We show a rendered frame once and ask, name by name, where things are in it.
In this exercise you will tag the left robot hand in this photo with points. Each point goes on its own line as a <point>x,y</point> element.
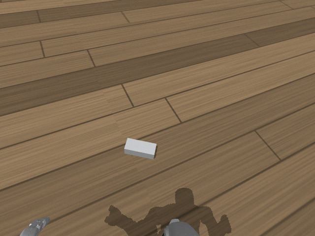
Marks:
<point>35,227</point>

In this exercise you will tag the carton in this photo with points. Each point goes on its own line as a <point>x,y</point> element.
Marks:
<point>140,148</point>

